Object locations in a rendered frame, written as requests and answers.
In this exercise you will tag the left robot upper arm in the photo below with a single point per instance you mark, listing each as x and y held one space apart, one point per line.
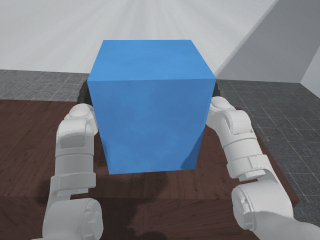
75 219

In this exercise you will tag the right robot upper arm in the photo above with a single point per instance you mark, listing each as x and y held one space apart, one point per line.
263 208

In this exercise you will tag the left robot forearm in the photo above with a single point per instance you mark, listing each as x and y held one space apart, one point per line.
74 153

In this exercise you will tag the left robot hand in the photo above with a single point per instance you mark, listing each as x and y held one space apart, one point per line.
84 95

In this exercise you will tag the right robot hand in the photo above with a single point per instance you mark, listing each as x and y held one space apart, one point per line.
216 92

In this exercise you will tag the pedestal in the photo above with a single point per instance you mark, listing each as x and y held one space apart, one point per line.
192 204

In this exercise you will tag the carton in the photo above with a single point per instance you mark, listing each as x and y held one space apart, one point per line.
151 100

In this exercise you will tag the right robot forearm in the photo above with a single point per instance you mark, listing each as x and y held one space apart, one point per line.
239 142

